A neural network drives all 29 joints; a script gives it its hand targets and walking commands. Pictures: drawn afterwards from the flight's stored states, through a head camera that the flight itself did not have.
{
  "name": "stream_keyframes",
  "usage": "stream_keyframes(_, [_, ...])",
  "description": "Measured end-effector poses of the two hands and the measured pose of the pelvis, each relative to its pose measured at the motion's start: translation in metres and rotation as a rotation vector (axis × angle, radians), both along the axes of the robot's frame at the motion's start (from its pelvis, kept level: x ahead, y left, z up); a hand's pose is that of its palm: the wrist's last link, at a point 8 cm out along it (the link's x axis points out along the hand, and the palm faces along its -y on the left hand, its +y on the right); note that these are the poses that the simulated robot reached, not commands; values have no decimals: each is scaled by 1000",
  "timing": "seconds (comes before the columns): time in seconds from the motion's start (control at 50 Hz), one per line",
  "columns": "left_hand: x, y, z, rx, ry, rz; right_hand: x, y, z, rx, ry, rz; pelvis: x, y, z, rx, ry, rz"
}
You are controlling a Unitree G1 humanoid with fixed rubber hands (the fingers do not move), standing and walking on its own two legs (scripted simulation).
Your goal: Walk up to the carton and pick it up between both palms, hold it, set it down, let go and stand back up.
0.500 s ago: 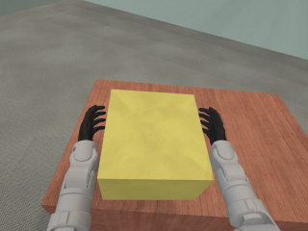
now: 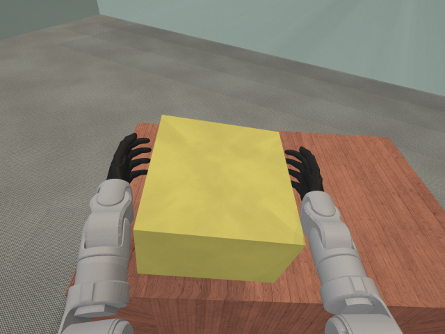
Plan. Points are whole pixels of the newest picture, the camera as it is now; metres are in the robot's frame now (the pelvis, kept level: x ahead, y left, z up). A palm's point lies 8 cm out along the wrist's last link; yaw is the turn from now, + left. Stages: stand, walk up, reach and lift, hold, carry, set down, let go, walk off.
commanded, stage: reach and lift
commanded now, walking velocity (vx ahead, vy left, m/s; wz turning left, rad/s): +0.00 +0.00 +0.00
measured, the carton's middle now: (215, 195) +0.37 +0.01 +0.08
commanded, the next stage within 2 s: hold in 1.04 s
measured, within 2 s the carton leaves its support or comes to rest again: neither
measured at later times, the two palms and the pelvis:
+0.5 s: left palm (120, 170) +0.36 +0.17 +0.15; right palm (313, 182) +0.36 -0.17 +0.14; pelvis +0.01 +0.00 +0.00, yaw +0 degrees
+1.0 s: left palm (118, 162) +0.36 +0.17 +0.17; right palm (317, 174) +0.36 -0.17 +0.16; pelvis +0.00 +0.00 +0.00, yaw +0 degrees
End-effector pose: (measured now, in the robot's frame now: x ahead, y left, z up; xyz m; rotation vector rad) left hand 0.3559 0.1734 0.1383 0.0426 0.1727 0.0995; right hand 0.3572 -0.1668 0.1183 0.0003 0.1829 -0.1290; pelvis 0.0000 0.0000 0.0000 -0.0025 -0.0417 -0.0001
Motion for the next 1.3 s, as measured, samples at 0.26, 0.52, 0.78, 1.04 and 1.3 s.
stream_keyframes(0.26, [6, 2, 15, 8, -16, -5, 5, 2, 15, 0, -19, -4, 3, 6, 0, -3, -14, -5])
stream_keyframes(0.52, [2, -1, 17, 7, -27, -5, 2, -1, 18, 15, -33, -6, 8, 4, 0, -4, -32, -7])
stream_keyframes(0.78, [2, -3, 29, 0, -32, -3, 5, -3, 31, 27, -42, -4, 7, -1, 0, -1, -41, -4])
stream_keyframes(1.04, [-1, -2, 39, -3, -41, -3, 2, -2, 41, 38, -53, -1, 4, -2, 0, -2, -46, -3])
stream_keyframes(1.3, [-3, 2, 47, -5, -35, 12, 5, 2, 50, 45, -50, 10, 3, -1, 0, -1, -49, -5])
